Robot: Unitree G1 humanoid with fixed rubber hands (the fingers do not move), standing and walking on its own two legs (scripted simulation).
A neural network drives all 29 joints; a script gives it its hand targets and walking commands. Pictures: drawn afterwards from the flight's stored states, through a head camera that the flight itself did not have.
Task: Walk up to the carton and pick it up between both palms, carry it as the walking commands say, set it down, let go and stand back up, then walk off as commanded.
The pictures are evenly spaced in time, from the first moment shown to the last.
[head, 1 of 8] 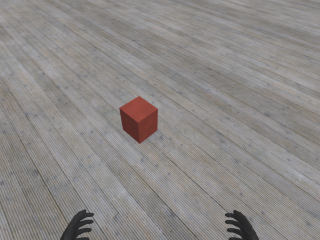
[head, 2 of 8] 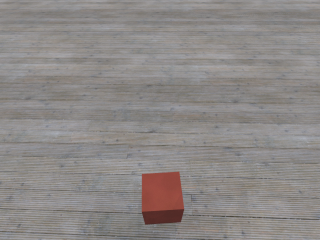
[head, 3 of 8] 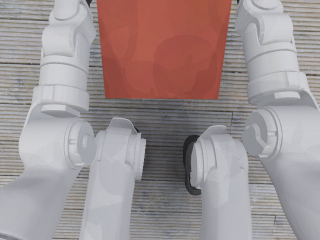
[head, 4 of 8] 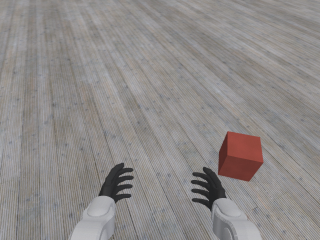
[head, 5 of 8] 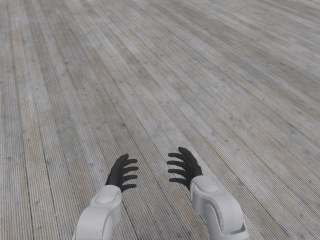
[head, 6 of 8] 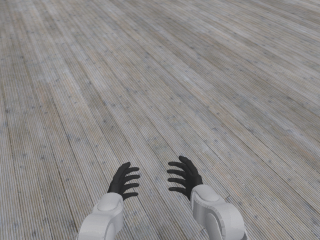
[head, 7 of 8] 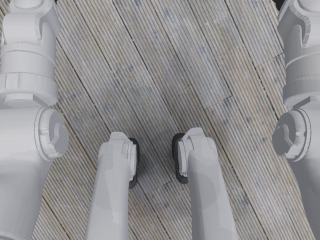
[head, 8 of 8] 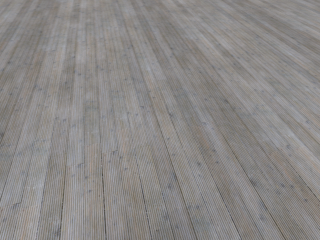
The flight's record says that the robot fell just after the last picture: no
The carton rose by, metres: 0.07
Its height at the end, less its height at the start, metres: -0.02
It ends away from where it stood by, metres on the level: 0.44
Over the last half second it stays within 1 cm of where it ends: yes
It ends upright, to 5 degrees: no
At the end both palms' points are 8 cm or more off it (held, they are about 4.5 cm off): yes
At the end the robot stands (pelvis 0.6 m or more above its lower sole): yes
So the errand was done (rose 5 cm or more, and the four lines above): no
